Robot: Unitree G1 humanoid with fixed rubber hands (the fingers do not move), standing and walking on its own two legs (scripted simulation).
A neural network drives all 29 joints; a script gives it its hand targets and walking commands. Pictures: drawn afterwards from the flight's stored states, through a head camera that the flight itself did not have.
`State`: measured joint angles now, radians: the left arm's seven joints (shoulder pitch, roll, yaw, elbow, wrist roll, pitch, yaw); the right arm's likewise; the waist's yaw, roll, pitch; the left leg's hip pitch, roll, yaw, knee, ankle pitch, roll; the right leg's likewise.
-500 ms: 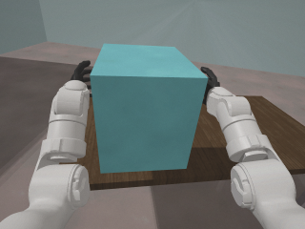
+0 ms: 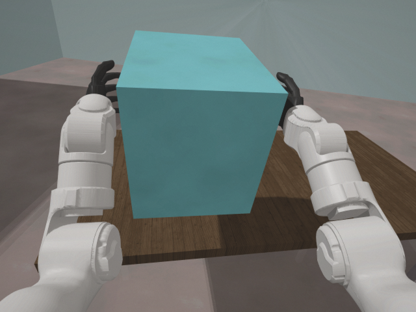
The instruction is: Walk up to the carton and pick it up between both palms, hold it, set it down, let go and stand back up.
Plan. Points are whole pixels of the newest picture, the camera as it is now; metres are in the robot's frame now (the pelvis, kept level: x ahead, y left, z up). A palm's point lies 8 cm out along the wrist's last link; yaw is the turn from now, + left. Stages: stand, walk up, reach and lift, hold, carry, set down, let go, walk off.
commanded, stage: hold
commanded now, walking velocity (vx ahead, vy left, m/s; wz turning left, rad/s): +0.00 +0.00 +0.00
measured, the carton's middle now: (191, 119) +0.47 +0.04 +0.24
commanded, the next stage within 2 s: none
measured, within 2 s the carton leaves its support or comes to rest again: neither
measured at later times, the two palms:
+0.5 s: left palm (102, 111) +0.35 +0.19 +0.30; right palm (296, 122) +0.36 -0.14 +0.30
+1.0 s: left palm (105, 98) +0.36 +0.18 +0.32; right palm (300, 110) +0.36 -0.15 +0.32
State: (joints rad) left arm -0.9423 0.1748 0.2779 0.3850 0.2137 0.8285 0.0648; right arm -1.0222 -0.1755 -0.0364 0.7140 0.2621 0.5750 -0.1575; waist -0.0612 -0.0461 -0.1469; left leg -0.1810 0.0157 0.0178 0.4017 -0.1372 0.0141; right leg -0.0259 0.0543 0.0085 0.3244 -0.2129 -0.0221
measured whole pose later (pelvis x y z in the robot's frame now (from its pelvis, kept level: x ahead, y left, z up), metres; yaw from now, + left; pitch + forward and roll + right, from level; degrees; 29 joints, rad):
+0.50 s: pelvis -0.01 +0.00 +0.00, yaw +0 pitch -5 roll -2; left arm -0.94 0.14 0.29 0.49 0.26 0.82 0.05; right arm -1.03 -0.18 -0.04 0.84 0.26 0.58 -0.15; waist -0.06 -0.04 -0.18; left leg -0.18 0.02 0.02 0.40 -0.13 0.01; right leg -0.02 0.06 0.01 0.32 -0.21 -0.02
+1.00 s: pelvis +0.01 -0.01 +0.00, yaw +0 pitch -4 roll -1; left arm -0.94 0.15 0.29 0.43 0.24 0.82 0.06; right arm -1.03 -0.18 -0.03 0.78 0.26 0.58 -0.16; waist -0.07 -0.04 -0.21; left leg -0.18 0.02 0.02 0.40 -0.15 0.01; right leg -0.02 0.06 0.01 0.32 -0.23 -0.03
